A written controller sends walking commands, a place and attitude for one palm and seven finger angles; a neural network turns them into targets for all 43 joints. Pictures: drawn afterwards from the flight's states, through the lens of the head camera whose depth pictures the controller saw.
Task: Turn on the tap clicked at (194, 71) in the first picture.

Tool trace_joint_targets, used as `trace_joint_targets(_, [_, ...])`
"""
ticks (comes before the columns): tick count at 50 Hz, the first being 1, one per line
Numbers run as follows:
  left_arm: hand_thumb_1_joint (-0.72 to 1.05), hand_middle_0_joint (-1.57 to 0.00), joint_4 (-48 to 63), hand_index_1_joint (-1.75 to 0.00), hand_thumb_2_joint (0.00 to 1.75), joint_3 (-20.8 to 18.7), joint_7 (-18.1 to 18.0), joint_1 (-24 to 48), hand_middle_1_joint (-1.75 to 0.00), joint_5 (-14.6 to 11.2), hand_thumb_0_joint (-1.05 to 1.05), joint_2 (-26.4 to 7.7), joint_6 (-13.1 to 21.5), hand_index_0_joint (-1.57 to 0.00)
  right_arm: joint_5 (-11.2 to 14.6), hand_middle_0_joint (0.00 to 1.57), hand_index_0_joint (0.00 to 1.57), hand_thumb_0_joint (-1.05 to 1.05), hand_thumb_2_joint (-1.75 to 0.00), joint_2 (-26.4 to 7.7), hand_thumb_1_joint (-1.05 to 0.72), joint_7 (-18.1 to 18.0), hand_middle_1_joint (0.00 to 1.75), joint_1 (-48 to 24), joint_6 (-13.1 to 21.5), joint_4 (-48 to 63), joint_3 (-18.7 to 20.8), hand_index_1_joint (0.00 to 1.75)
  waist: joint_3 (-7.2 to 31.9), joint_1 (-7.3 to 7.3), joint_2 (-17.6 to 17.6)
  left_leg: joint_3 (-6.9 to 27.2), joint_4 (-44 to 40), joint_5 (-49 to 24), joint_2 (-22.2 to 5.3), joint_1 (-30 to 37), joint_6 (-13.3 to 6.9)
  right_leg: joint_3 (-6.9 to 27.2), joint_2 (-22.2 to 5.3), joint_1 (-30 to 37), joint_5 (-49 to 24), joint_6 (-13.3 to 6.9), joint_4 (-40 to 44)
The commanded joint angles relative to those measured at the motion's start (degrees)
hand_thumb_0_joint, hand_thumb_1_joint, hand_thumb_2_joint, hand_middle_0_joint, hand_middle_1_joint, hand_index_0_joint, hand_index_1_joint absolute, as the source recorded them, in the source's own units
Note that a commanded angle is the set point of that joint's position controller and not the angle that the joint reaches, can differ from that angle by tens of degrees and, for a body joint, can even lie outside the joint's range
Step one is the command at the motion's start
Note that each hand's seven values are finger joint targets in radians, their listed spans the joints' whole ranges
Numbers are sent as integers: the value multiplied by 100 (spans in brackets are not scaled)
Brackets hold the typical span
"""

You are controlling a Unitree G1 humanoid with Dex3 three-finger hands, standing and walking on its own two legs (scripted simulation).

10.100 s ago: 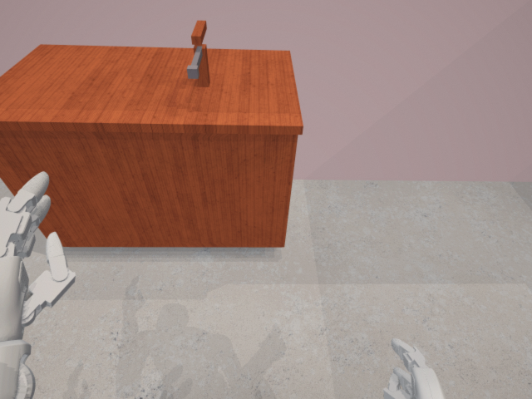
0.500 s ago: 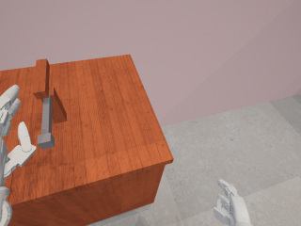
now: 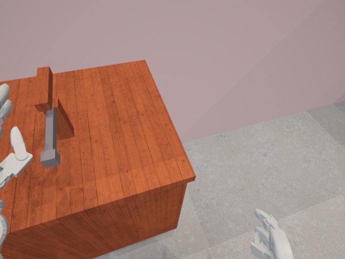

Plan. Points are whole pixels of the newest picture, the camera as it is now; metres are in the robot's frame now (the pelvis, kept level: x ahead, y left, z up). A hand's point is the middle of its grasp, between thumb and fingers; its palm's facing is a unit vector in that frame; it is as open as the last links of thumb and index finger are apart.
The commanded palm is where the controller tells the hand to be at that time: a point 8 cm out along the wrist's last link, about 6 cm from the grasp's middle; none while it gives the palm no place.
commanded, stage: look again from close up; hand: left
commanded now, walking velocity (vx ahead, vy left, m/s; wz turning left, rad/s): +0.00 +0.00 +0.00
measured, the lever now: (50, 158) +0.29 +0.29 +0.07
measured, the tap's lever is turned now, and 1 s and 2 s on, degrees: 0 0 0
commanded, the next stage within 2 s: come to a stop and stand still in 0.08 s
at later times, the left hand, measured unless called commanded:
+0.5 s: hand (0, 192) +0.18 +0.28 +0.16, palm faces +0.46 -0.82 -0.34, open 7.4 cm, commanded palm +0.12 +0.31 +0.18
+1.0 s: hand (17, 175) +0.21 +0.27 +0.16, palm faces +0.43 -0.82 -0.38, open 7.4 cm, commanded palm +0.15 +0.30 +0.18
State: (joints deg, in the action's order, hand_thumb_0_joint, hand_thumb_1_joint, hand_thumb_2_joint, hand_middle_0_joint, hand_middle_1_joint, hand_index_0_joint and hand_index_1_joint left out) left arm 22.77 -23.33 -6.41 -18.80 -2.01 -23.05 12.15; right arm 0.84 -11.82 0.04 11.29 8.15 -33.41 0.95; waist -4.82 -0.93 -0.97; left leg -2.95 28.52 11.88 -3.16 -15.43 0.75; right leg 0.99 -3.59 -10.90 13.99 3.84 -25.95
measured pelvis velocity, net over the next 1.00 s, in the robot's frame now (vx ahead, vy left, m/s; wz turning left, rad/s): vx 0.01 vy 0.01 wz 0.07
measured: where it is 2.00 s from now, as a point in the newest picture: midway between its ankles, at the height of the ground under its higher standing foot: outside the picture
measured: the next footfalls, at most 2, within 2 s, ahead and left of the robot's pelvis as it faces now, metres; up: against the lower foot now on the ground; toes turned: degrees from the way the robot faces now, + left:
none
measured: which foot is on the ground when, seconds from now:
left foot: down 0.00-1.00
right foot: down 0.00-1.00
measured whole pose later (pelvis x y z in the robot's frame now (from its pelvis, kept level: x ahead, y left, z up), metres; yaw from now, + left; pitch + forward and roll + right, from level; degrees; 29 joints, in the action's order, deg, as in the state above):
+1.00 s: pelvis +0.01 +0.01 +0.00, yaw +4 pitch -1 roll -1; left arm 27.1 -20.5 -6.0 -24.5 -1.8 -20.9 11.1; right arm 1.2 -11.3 -1.6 10.0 6.5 -33.3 0.2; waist -4.4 -1.3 -1.5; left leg 0.4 28.0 11.8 -1.3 -15.3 -0.1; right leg 3.6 -1.8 -7.5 14.2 3.7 -22.5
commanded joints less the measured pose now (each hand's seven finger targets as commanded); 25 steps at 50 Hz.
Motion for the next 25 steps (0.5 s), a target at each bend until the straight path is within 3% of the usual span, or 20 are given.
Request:
trace_joint_targets(1, [90,-20,1452,-30,90,-485,-111,-509,-30,-86,0,-970,402,-20,-9,20,20,0,-90,-676,-90,-101,30,-494,307,929,270,30,1220,-99,-253,179,-276,-534,51,383,-159,-24,-101,206,-718,-430,427])
trace_joint_targets(3, [90,-20,1496,-30,90,-698,-116,-275,-30,-118,0,-1126,457,-20,-17,20,20,0,-90,-644,-90,-196,30,-567,290,939,238,30,890,-81,-168,228,-401,-33,97,315,-158,76,-56,-116,-214,-443,607])
trace_joint_targets(5, [90,-20,1598,-30,90,-854,-132,99,-30,-111,0,-1339,496,-20,-8,20,20,0,-90,-641,-90,-286,30,-642,271,897,208,30,679,-43,191,283,-590,383,33,285,-185,25,-11,-274,154,-424,637])
trace_joint_targets(7, [90,-20,1534,-30,90,-560,-100,371,-30,-78,0,-1006,540,-20,-13,20,20,0,-90,-628,-90,-293,30,-570,304,896,199,30,602,-37,539,337,-784,860,-9,117,-221,23,76,-191,421,-439,597])
trace_joint_targets(10, [90,-20,1574,-30,90,-305,-72,554,-30,-12,0,-779,582,-20,-3,20,20,0,-90,-634,-90,-272,30,-565,412,851,194,30,605,-42,717,403,-985,1319,-92,27,-264,-46,161,-42,538,-423,522])
trace_joint_targets(13, [90,-20,1467,-30,90,-27,-44,577,-30,70,0,-537,565,-20,-15,20,20,0,-90,-685,-90,-194,30,-463,482,814,203,30,646,-57,794,523,-1129,1743,-157,-212,-286,-78,238,104,644,-430,355])
trace_joint_targets(19, [90,-20,1422,-30,90,-143,-20,329,-30,89,0,-592,516,-20,-23,20,20,0,-90,-669,-90,-136,30,-425,448,793,201,30,577,-48,695,663,-992,2214,-133,-336,-326,19,348,-119,982,-491,410])
trace_joint_targets(20, [90,-20,1460,-30,90,-329,-28,296,-30,65,0,-773,500,-20,-17,20,20,0,-90,-644,-90,-149,30,-485,440,772,182,30,577,-56,626,658,-985,2209,-118,-268,-315,-2,373,-176,996,-483,478])
trace_joint_targets(21, [90,-20,1460,-30,90,-229,-15,377,-30,68,0,-650,501,-20,-38,20,20,0,-90,-652,-90,-152,30,-437,431,767,179,30,569,-15,512,686,-902,2147,-67,-241,-317,55,363,-219,1021,-506,519])
trace_joint_targets(25, [90,-20,1577,-30,90,-334,7,480,-30,37,0,-740,482,-20,-33,20,20,0,-90,-617,-90,-162,30,-480,442,724,161,30,574,-7,458,582,-655,1542,52,113,-274,271,299,-413,823,-544,747])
